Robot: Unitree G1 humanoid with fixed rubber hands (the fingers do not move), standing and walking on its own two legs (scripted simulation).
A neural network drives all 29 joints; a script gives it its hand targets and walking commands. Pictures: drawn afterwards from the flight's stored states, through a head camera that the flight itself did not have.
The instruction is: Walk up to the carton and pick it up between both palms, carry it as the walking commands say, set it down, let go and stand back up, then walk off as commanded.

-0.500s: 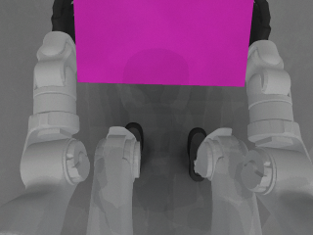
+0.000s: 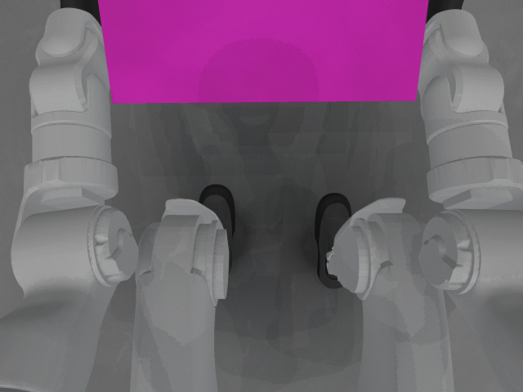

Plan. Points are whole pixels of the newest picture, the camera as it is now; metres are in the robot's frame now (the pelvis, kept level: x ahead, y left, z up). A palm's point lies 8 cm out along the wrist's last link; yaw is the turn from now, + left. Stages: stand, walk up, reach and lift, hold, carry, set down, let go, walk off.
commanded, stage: set down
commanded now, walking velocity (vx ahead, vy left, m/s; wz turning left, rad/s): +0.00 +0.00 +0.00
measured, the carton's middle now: (260, 17) +0.54 +0.04 -0.25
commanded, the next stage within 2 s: none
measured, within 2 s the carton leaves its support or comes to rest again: neither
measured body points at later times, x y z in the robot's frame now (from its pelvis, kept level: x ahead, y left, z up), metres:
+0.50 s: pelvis +0.00 +0.00 -0.01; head +0.38 +0.04 +0.23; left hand +0.53 +0.23 -0.21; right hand +0.54 -0.15 -0.19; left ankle +0.13 +0.12 -0.38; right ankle +0.12 -0.13 -0.38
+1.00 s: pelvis +0.00 +0.00 -0.02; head +0.37 +0.03 +0.23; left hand +0.53 +0.23 -0.21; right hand +0.54 -0.15 -0.20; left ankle +0.13 +0.12 -0.38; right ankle +0.12 -0.13 -0.38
